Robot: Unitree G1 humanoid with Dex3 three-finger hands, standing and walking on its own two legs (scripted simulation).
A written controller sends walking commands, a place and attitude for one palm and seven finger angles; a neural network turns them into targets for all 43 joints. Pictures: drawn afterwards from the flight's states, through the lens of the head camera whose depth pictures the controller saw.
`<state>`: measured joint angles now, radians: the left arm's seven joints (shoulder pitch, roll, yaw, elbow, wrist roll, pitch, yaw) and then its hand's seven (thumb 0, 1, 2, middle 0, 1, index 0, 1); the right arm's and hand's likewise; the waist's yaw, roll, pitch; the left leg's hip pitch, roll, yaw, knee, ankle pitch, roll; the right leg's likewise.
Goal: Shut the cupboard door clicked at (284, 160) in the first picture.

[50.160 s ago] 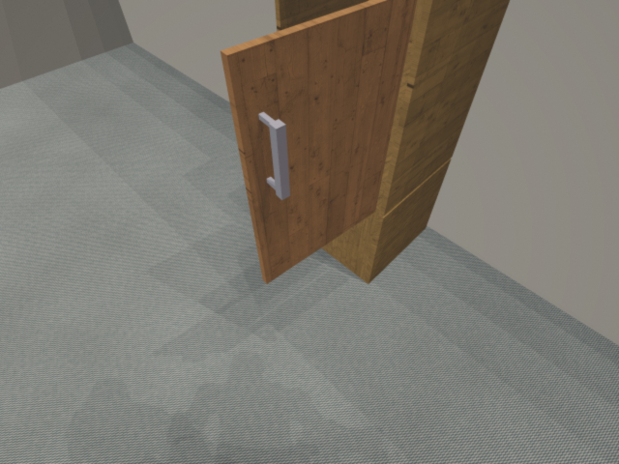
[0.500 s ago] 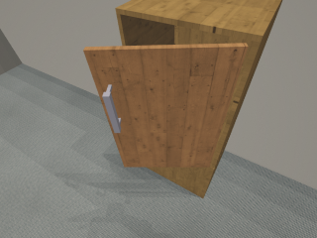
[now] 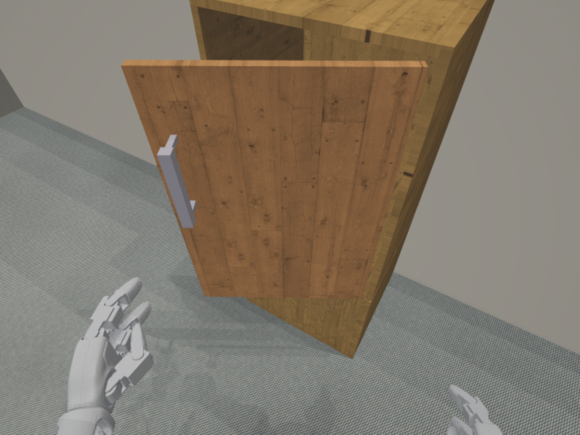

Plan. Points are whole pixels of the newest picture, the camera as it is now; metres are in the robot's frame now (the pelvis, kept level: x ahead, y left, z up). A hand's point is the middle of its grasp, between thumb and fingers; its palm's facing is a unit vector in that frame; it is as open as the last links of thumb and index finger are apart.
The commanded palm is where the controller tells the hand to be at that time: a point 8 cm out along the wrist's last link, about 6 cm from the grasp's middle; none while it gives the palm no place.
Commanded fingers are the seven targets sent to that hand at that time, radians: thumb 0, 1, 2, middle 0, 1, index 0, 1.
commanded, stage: raise the hand and make a fist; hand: left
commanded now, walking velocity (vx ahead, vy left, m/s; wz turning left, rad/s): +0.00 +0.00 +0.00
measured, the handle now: (181, 183) +0.48 +0.19 +0.09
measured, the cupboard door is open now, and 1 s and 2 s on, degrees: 30 30 30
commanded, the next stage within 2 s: bring the fist close to the handle in 1.70 s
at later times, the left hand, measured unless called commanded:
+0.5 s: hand (137, 384) +0.19 +0.20 +0.02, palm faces -0.02 -1.00 -0.02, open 4.7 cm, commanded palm +0.15 +0.26 +0.02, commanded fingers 0.00 0.90 0.90 -0.86 -1.02 -0.86 -1.02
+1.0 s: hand (115, 355) +0.21 +0.22 +0.06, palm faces +0.01 -1.00 -0.04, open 3.1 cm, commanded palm +0.18 +0.27 +0.07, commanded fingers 0.00 0.90 0.90 -1.30 -1.50 -1.30 -1.50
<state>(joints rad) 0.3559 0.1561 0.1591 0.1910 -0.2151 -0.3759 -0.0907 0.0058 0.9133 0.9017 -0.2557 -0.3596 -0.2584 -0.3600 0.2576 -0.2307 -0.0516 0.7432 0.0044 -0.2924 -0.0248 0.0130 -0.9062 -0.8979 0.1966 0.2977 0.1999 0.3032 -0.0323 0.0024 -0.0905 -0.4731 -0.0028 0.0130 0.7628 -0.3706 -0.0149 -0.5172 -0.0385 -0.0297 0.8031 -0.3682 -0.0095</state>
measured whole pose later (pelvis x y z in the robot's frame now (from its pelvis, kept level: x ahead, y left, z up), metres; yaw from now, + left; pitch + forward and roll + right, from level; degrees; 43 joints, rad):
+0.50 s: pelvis -0.02 +0.01 -0.05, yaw +0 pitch +10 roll -2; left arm 0.39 0.25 0.17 -0.08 -0.31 -0.27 -0.30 0.01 0.90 0.90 -0.69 -0.83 -0.69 -0.83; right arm 0.26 -0.17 0.04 0.53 0.03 -0.23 -0.07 0.02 -0.90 -0.90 0.20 0.30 0.20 0.30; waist 0.01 0.04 -0.10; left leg -0.80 0.02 -0.04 1.12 -0.50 0.00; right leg -0.80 -0.02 -0.07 1.07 -0.45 -0.01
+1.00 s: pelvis +0.00 +0.03 -0.02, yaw +1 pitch +7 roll -2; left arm 0.42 0.25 0.15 -0.19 -0.28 -0.23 -0.22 0.01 0.90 0.90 -1.14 -1.33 -1.15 -1.33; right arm 0.25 -0.24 0.04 0.46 0.03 -0.21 -0.06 0.02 -0.90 -0.90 0.20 0.30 0.20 0.30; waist 0.02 0.03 -0.09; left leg -0.64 0.00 -0.03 0.99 -0.48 0.02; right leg -0.62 -0.03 -0.06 0.92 -0.43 0.02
